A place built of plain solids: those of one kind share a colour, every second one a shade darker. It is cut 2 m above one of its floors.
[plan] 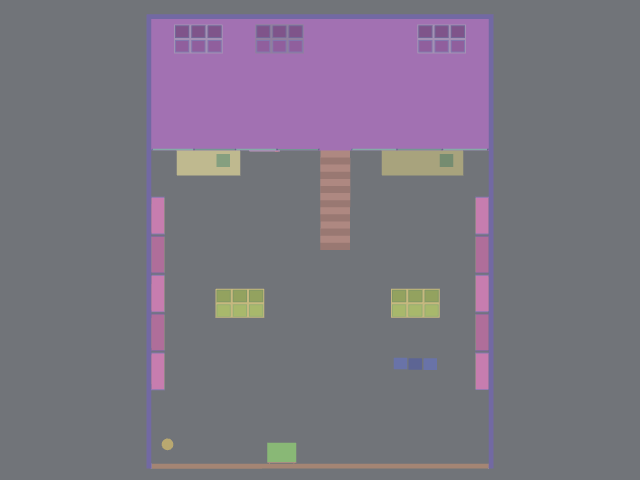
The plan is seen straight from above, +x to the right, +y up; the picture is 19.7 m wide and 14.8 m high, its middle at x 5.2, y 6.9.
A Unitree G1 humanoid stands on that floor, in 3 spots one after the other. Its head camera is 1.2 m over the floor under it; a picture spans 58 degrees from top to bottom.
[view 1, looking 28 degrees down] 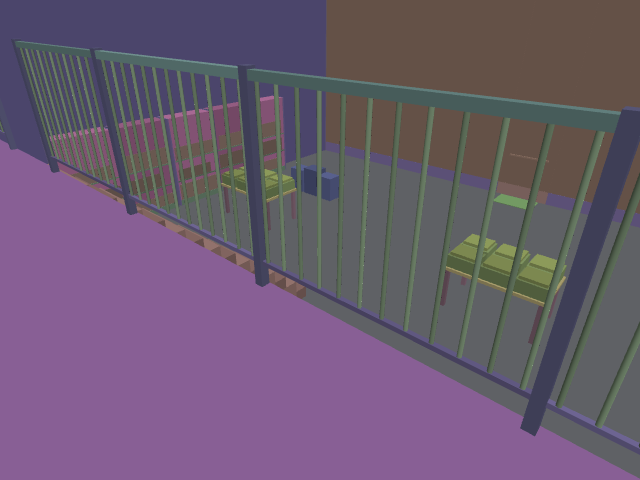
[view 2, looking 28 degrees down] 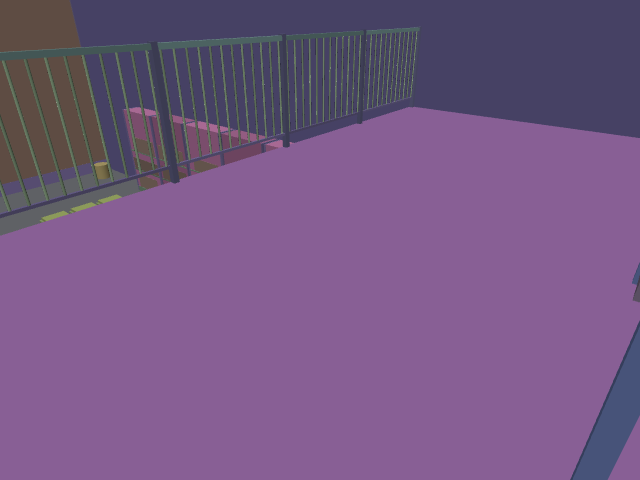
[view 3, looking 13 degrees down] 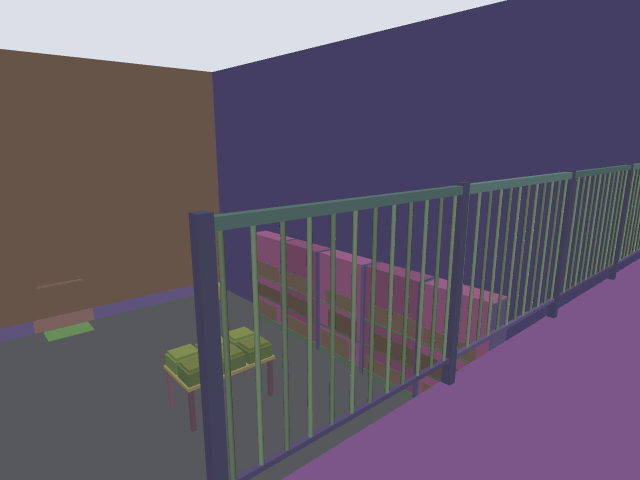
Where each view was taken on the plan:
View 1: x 1.20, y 10.86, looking -49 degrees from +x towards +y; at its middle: upper_guard_bar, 1.75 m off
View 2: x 5.67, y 12.61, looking -141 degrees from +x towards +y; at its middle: upper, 2.56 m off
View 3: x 5.67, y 10.76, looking -131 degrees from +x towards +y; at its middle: wall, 8.87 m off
